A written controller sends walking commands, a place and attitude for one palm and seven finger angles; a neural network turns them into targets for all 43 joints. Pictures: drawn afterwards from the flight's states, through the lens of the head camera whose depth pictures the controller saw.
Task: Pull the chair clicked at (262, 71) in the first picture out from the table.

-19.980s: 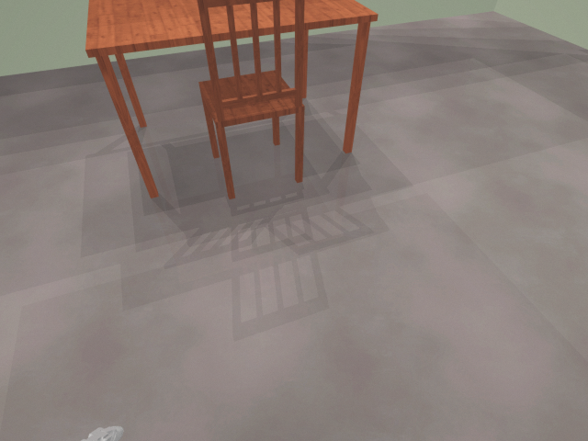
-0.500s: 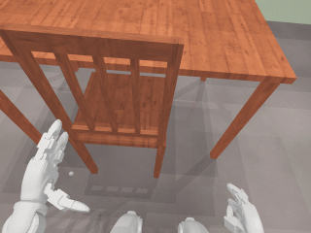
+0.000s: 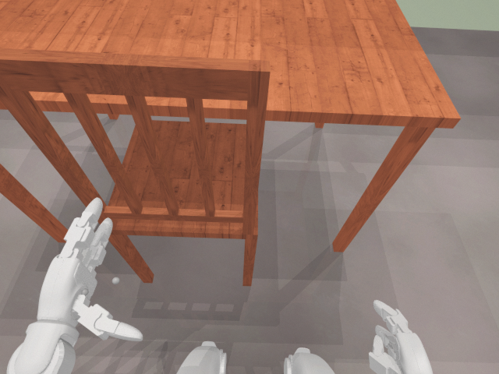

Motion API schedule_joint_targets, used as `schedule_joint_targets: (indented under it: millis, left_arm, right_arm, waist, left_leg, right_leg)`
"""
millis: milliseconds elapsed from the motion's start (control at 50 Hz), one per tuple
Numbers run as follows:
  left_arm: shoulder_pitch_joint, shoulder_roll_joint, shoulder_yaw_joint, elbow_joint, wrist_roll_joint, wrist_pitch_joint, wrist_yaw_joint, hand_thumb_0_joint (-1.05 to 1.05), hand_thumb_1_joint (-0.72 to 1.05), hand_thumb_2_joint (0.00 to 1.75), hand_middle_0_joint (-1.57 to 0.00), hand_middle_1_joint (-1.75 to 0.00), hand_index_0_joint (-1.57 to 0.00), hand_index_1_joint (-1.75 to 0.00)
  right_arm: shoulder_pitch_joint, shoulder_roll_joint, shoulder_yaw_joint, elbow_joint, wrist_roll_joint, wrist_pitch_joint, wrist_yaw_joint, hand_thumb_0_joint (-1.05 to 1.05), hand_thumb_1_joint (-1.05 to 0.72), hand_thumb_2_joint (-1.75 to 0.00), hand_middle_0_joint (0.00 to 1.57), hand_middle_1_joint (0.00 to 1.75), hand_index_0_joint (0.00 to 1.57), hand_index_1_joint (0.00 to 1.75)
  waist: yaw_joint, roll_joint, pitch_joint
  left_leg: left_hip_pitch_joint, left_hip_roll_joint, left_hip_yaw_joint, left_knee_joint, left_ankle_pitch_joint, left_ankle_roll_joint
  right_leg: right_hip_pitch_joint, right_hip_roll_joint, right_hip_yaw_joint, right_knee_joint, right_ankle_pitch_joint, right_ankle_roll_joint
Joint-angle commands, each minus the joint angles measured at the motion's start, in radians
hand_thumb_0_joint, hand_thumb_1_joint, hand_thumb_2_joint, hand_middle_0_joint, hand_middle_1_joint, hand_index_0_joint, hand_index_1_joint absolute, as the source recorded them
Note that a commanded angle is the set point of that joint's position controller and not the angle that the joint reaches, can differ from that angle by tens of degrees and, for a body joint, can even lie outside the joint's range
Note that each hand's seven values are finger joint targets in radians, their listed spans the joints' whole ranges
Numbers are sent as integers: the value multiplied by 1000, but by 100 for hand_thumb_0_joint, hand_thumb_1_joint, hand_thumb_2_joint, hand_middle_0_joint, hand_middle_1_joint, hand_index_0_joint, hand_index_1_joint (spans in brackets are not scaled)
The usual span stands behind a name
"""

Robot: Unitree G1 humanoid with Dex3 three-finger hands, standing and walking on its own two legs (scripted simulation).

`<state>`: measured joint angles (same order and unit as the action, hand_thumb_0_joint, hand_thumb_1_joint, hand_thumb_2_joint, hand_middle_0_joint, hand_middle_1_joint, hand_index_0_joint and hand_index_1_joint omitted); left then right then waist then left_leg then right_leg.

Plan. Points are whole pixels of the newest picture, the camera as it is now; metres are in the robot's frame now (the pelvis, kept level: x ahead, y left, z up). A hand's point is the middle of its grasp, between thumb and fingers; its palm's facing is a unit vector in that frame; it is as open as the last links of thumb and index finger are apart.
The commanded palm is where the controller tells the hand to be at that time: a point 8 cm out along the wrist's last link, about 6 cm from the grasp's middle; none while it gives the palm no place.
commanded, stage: raise the hand toward the chair's back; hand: left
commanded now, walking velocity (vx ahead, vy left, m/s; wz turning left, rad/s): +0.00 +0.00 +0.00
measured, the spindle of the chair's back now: (158, 166) +0.47 +0.20 +0.01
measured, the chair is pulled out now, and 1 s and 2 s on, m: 0.00 0.00 0.00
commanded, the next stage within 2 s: aim the fingers beside a spindle in 0.06 s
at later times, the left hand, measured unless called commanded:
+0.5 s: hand (129, 263) +0.27 +0.19 +0.04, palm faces +0.02 -1.00 -0.05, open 16.9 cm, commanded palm +0.24 +0.25 +0.04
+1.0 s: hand (143, 257) +0.29 +0.18 +0.01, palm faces -0.01 -1.00 -0.03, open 16.9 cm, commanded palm +0.27 +0.24 +0.01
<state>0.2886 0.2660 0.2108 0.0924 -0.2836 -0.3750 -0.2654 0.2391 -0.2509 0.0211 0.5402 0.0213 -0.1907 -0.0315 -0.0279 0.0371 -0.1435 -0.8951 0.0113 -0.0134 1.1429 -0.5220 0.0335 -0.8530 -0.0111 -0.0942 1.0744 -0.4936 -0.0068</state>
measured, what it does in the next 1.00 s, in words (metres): stands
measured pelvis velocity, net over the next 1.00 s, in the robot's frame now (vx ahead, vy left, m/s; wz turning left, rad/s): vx -0.01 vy -0.01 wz -0.01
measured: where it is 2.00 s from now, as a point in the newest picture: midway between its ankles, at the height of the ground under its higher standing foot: outside the picture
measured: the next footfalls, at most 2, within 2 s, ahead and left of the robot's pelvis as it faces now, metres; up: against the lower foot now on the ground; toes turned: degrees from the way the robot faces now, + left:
none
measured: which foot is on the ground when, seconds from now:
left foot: down 0.00-1.00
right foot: down 0.00-1.00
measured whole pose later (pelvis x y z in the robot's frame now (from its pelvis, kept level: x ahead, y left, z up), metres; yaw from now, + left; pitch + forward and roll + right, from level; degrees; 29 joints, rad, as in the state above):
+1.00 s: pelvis -0.01 -0.01 -0.02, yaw +0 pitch +19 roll -3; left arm 0.07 0.26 0.21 0.27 -0.26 -0.40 -0.25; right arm 0.22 -0.25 0.03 0.56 0.01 -0.16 -0.03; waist -0.04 0.04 -0.16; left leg -1.02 0.02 -0.01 1.23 -0.54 0.02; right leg -0.99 -0.01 -0.09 1.17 -0.52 -0.02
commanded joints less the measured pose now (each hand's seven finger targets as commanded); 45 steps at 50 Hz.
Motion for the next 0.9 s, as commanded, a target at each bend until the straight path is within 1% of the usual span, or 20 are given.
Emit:
schedule_joint_targets:
  millis: [0,80,100,160,200,240,260,320,360,400,440,500,560,680,700,740,760,800,840,880]
  left_arm:
    - [-63,168,107,-251,-24,-68,3,0,-50,30,-6,-8,-6,-8]
    - [-73,138,95,-251,-20,-108,30,0,-50,30,-6,-8,-6,-8]
    - [-71,141,97,-235,-15,-111,33,0,-50,30,-6,-8,-6,-8]
    - [-83,118,64,-159,-6,-97,11,0,-50,30,-6,-8,-6,-8]
    - [-96,133,74,-111,-6,-78,-11,0,-50,30,-6,-8,-6,-8]
    - [-135,129,62,-125,-13,-69,-31,0,-50,30,-6,-8,-6,-8]
    - [-133,141,85,-120,-20,-65,-35,0,-50,30,-6,-8,-6,-8]
    - [-163,181,129,-168,-27,-79,-27,0,-50,30,-6,-8,-6,-8]
    - [-159,163,117,-200,-28,-98,-15,0,-50,30,-6,-8,-6,-8]
    - [-128,181,144,-166,-25,-106,-2,0,-50,30,-6,-8,-6,-8]
    - [-100,136,105,-152,-15,-109,1,0,-50,30,-6,-8,-6,-8]
    - [-93,107,70,-94,-8,-87,-7,0,-50,30,-6,-8,-6,-8]
    - [-140,92,36,-90,-1,-81,-12,0,-50,30,-6,-8,-6,-8]
    - [-238,141,75,-170,8,-138,33,0,-50,30,-6,-8,-6,-8]
    - [-249,162,92,-166,13,-146,44,0,-50,30,-6,-8,-6,-8]
    - [-280,148,82,-128,20,-152,52,0,-50,30,-6,-8,-6,-8]
    - [-281,131,67,-115,21,-150,51,0,-50,30,-6,-8,-6,-8]
    - [-271,134,69,-58,25,-132,45,0,-50,30,-6,-8,-6,-8]
    - [-287,107,39,-31,24,-111,30,0,-50,30,-6,-8,-6,-8]
    - [-286,114,43,-13,18,-90,17,0,-50,30,-6,-8,-6,-8]
  right_arm:
    - [-36,-135,-62,-152,8,-55,-27,0,-90,-90,20,30,20,30]
    - [-37,-122,-60,-134,1,-62,-24,0,-90,-90,20,30,20,30]
    - [-33,-123,-61,-128,0,-62,-23,0,-90,-90,20,30,20,30]
    - [-34,-130,-59,-125,3,-58,-21,0,-90,-90,20,30,20,30]
    - [-33,-137,-60,-121,6,-54,-24,0,-90,-90,20,30,20,30]
    - [-32,-139,-59,-129,8,-55,-26,0,-90,-90,20,30,20,30]
    - [-27,-139,-62,-129,9,-55,-29,0,-90,-90,20,30,20,30]
    - [-28,-132,-64,-127,5,-57,-30,0,-90,-90,20,30,20,30]
    - [-30,-124,-63,-125,2,-62,-25,0,-90,-90,20,30,20,30]
    - [-31,-122,-67,-114,0,-57,-23,0,-90,-90,20,30,20,30]
    - [-32,-118,-69,-115,0,-55,-15,0,-90,-90,20,30,20,30]
    - [-35,-127,-72,-111,2,-45,-10,0,-90,-90,20,30,20,30]
    - [-31,-137,-72,-122,6,-41,-12,0,-90,-90,20,30,20,30]
    - [-30,-134,-69,-122,-6,-46,-15,0,-90,-90,20,30,20,30]
    - [-30,-135,-68,-116,-8,-43,-16,0,-90,-90,20,30,20,30]
    - [-33,-132,-66,-108,-9,-40,-14,0,-90,-90,20,30,20,30]
    - [-36,-132,-64,-109,-9,-39,-12,0,-90,-90,20,30,20,30]
    - [-36,-140,-64,-107,-6,-31,-11,0,-90,-90,20,30,20,30]
    - [-32,-143,-64,-111,-4,-24,-10,0,-90,-90,20,30,20,30]
    - [-30,-147,-63,-116,0,-18,-11,0,-90,-90,20,30,20,30]
  waist:
    - [11,23,-244]
    - [3,39,-222]
    - [0,25,-218]
    - [-15,19,-184]
    - [-18,-7,-178]
    - [-16,1,-212]
    - [-12,-15,-232]
    - [6,19,-294]
    - [13,41,-316]
    - [16,24,-305]
    - [15,31,-300]
    - [-3,4,-245]
    - [-17,-8,-226]
    - [-4,12,-301]
    - [-2,25,-303]
    - [-12,20,-289]
    - [-8,34,-283]
    - [-12,15,-287]
    - [-13,20,-289]
    - [-9,17,-291]
  left_leg:
    - [163,-8,-37,-195,249,-10]
    - [163,-8,-33,-179,267,-13]
    - [156,-7,-35,-176,274,-11]
    - [123,-10,-28,-165,225,-9]
    - [98,-10,-28,-156,209,-6]
    - [103,-13,-26,-151,219,-3]
    - [106,-12,-23,-147,236,-3]
    - [127,-12,-19,-138,301,-3]
    - [152,-12,-20,-139,348,-5]
    - [133,-9,-18,-134,354,-6]
    - [137,-10,-15,-134,372,-7]
    - [111,-8,-20,-132,335,-6]
    - [92,-8,-22,-128,273,-5]
    - [106,-7,-29,-117,272,-6]
    - [100,-6,-29,-112,276,-5]
    - [89,-6,-29,-107,247,-7]
    - [82,-9,-29,-109,235,-8]
    - [68,-7,-28,-104,223,-5]
    - [68,-8,-30,-108,216,-8]
    - [59,-9,-28,-110,201,-8]
  right_leg:
    - [168,22,38,-162,167,-17]
    - [145,19,37,-149,186,-17]
    - [144,21,35,-145,193,-17]
    - [119,17,44,-154,160,-14]
    - [119,19,54,-157,147,-13]
    - [139,14,62,-155,165,-12]
    - [156,14,63,-153,186,-11]
    - [194,12,69,-135,257,-12]
    - [201,12,62,-120,303,-13]
    - [201,15,62,-117,310,-13]
    - [193,12,56,-104,334,-12]
    - [149,15,51,-111,296,-12]
    - [108,14,52,-111,232,-10]
    - [99,12,53,-82,204,-15]
    - [94,14,56,-77,204,-17]
    - [69,13,56,-74,178,-15]
    - [64,12,55,-73,165,-17]
    - [55,15,57,-74,155,-16]
    - [51,13,54,-71,154,-16]
    - [60,14,57,-79,143,-17]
